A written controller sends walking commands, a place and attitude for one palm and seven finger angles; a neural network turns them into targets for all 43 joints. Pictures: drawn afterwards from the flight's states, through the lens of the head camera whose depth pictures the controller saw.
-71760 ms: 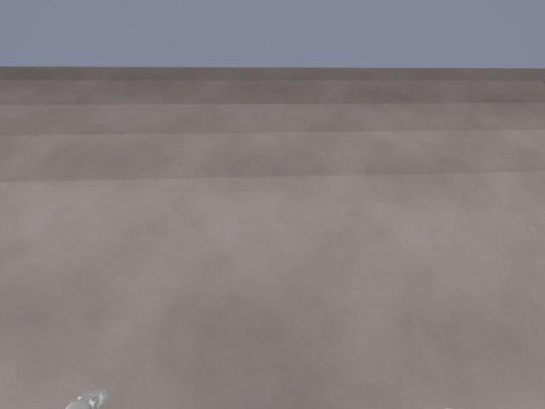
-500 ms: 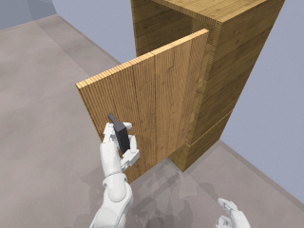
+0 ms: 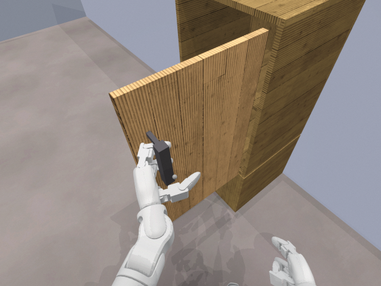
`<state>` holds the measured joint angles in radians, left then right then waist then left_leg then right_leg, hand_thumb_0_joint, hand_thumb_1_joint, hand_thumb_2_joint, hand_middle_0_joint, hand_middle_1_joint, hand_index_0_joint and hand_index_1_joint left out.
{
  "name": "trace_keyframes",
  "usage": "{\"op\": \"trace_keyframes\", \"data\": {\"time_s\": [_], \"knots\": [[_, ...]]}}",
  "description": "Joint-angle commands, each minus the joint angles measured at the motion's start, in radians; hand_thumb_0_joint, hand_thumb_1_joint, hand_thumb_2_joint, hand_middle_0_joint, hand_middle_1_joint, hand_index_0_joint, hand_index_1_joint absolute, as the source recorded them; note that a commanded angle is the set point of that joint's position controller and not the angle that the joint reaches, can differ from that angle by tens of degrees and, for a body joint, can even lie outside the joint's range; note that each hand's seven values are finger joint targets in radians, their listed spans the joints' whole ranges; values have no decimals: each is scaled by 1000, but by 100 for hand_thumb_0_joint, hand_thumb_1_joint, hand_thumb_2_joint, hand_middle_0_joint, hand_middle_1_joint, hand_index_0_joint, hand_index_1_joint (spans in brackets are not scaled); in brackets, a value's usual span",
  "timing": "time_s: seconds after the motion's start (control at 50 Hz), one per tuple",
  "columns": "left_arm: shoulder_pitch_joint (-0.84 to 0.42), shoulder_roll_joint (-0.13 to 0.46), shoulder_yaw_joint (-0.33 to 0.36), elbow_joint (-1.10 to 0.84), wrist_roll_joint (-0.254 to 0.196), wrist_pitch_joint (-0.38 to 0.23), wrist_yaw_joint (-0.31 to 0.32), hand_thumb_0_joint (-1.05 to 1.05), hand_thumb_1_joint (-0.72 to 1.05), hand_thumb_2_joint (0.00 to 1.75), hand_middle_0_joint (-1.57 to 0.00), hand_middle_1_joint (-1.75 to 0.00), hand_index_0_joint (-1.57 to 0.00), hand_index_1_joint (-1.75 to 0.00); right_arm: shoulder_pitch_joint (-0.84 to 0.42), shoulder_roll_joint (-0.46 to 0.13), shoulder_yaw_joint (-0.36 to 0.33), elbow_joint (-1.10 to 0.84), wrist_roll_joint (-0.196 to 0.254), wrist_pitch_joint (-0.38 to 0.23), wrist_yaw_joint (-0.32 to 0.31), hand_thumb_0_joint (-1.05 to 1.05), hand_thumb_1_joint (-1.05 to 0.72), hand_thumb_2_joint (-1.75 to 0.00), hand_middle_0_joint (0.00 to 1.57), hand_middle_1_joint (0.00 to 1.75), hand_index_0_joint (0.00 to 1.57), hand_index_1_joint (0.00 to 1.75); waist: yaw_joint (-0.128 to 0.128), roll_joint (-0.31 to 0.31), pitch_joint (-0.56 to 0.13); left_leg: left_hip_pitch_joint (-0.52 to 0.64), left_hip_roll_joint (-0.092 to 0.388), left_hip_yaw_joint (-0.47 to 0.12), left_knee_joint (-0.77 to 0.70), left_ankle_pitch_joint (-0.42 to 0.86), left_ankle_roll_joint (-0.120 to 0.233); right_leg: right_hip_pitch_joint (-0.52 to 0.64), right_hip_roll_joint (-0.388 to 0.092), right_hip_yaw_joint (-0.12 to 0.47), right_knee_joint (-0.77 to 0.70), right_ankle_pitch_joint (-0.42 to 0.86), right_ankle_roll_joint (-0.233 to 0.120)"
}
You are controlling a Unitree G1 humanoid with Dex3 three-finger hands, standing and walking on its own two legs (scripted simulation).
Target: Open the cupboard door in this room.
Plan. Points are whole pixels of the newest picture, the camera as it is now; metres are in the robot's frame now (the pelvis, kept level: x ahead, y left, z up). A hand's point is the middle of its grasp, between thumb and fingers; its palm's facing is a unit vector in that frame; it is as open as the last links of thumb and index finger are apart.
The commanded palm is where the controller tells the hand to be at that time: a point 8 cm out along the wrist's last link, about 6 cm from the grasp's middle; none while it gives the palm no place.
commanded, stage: open thumb and fingers to let go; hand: left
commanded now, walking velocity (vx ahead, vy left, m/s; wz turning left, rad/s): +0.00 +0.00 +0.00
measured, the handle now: (159, 158) +0.37 +0.09 +0.07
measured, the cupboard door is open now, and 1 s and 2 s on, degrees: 89 93 90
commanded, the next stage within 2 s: slide the hand sideways off the handle in 0.42 s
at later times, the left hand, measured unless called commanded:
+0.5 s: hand (175, 175) +0.32 +0.05 +0.07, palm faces +0.25 -0.97 -0.04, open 14.9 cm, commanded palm +0.28 +0.08 +0.07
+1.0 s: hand (172, 198) +0.27 +0.05 +0.07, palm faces -0.16 -0.99 +0.01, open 16.1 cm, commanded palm +0.25 +0.12 +0.07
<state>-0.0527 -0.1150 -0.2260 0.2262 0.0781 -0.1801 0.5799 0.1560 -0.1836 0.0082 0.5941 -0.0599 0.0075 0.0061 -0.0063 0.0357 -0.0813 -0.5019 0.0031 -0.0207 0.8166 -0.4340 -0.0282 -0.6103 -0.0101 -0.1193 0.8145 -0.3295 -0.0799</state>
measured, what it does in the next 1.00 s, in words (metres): stands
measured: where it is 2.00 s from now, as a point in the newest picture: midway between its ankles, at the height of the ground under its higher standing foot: outside the picture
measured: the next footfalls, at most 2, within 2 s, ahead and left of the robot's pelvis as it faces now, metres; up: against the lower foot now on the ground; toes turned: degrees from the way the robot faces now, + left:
none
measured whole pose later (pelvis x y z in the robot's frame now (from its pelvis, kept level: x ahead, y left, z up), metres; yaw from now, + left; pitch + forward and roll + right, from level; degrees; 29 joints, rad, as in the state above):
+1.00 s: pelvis +0.00 +0.03 +0.00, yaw -3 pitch +6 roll +1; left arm 0.10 0.00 -0.25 0.09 0.00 -0.24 0.12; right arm 0.25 -0.20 0.04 0.49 -0.01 -0.03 0.02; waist -0.01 0.00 -0.06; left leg -0.47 -0.01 0.04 0.81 -0.44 0.01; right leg -0.60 -0.02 -0.05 0.82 -0.32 -0.04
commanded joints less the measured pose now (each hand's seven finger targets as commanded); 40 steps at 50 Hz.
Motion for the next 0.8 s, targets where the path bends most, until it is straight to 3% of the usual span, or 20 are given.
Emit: {"op": "trace_keyframes", "data": {"time_s": [0.0, 0.1, 0.26, 0.36, 0.38, 0.44, 0.5, 0.52, 0.54, 0.56, 0.58, 0.62, 0.66, 0.7, 0.74, 0.78], "knots": [[-298, -80, -13, -199, 19, -67, 5, 0, -50, 30, -30, -120, -30, -120, -86, -76, -27, -150, 7, -45, -13, 0, -90, -90, 20, 30, 20, 30, -14, -145, -233, -54, -37, 16, -80, 94, 38, 249, -51, 176, -215, -28, 61], [-313, -104, -16, -165, 28, -58, 29, 0, -50, 30, -27, -100, -27, -100, -85, -76, -26, -154, 5, -42, -7, 0, -90, -90, 20, 30, 20, 30, -4, -113, -238, -47, -34, 18, -94, 108, 37, 233, -35, 134, -184, -16, 49], [-361, -154, -54, -127, 36, -59, 49, 0, -50, 30, -20, -60, -20, -60, -77, -84, -29, -145, 2, -49, 6, 0, -90, -90, 20, 30, 20, 30, -14, -109, -231, -30, -19, 8, -104, 122, 34, 179, -13, 83, -141, 2, 38], [-374, -165, -60, -137, 31, -51, 57, 0, -50, 30, -16, -35, -16, -35, -82, -82, -28, -148, 2, -49, 11, 0, -90, -90, 20, 30, 20, 30, -5, -92, -252, -28, -20, 12, -103, 137, 33, 186, -9, 80, -131, 21, 36], [-368, -164, -54, -130, 26, -47, 58, 0, -50, 30, -15, -30, -15, -30, -80, -83, -27, -145, 3, -48, 11, 0, -90, -90, 20, 30, 20, 30, -7, -120, -249, -36, -20, 10, -100, 130, 33, 186, -9, 78, -133, 9, 38], [-388, -176, -61, -127, 22, -43, 58, 0, -50, 30, -15, -30, -15, -30, -87, -85, -26, -142, 4, -49, 12, 0, -90, -90, 20, 30, 20, 30, -11, -126, -222, -34, -18, 6, -103, 127, 33, 168, -10, 75, -136, -1, 39], [-393, -186, -73, -139, 27, -41, 61, 0, -50, 30, -15, -30, -15, -30, -85, -81, -28, -140, 3, -49, 14, 0, -90, -90, 20, 30, 20, 30, -12, -122, -241, -23, -17, 5, -96, 139, 32, 165, -7, 72, -125, 14, 37], [-365, -95, -294, -149, 133, -80, -155, 0, -50, 30, -15, -30, -15, -30, 11, -114, -30, -113, 6, -45, 12, 0, -90, -90, 20, 30, 20, 30, -103, -166, -163, -13, -15, 7, -81, 158, 53, 136, -14, 98, -107, 137, 39], [-397, -15, -208, -222, 97, -126, -270, 0, -50, 30, -15, -30, -15, -30, 24, -116, -40, -150, 19, -50, 3, 0, -90, -90, 20, 30, 20, 30, -64, -138, -273, -10, -22, 9, -75, 177, 56, 192, -21, 103, -88, 184, 36], [-396, 28, -191, -241, 82, -152, -339, 0, -50, 30, -15, -30, -15, -30, 20, -115, -37, -161, 22, -53, -5, 0, -90, -90, 20, 30, 20, 30, -50, -103, -310, -1, -26, 10, -72, 193, 58, 231, -23, 113, -76, 219, 34], [-378, 34, -194, -259, 65, -167, -398, 0, -50, 30, -15, -30, -15, -30, 18, -111, -34, -172, 27, -59, -10, 0, -90, -90, 20, 30, 20, 30, -45, -95, -326, 0, -28, 11, -70, 194, 60, 246, -24, 117, -72, 230, 36], [-356, 26, -211, -258, -3, -174, -527, 0, -50, 30, -15, -30, -15, -30, 25, -115, -21, -194, 45, -78, -16, 0, -90, -90, 20, 30, 20, 30, -57, -76, -274, 1, -29, 3, -83, 158, 59, 229, -22, 115, -85, 192, 36], [-346, 19, -158, -258, -100, -152, -573, 0, -50, 30, -15, -30, -15, -30, 2, -109, -10, -214, 65, -92, -27, 0, -90, -90, 20, 30, 20, 30, -48, -67, -215, -4, -29, 0, -108, 88, 53, 207, -15, 105, -120, 83, 42], [-310, 40, -77, -239, -167, -118, -559, 0, -50, 30, -15, -30, -15, -30, -19, -110, 0, -223, 76, -101, -33, 0, -90, -90, 20, 30, 20, 30, -28, -111, -162, -33, -31, -5, -135, 21, 45, 203, -15, 105, -160, -44, 48], [-270, 52, -25, -227, -188, -97, -515, 0, -50, 30, -15, -30, -15, -30, -30, -113, 6, -228, 75, -104, -30, 0, -90, -90, 20, 30, 20, 30, -10, -158, -131, -49, -34, -5, -153, 0, 42, 207, -17, 109, -178, -104, 51], [-204, 86, 25, -258, -174, -95, -471, 0, -50, 30, -15, -30, -15, -30, -29, -112, 3, -236, 67, -104, -24, 0, -90, -90, 20, 30, 20, 30, 20, -172, -160, -45, -34, 5, -159, 31, 42, 241, -19, 112, -174, -78, 51]]}}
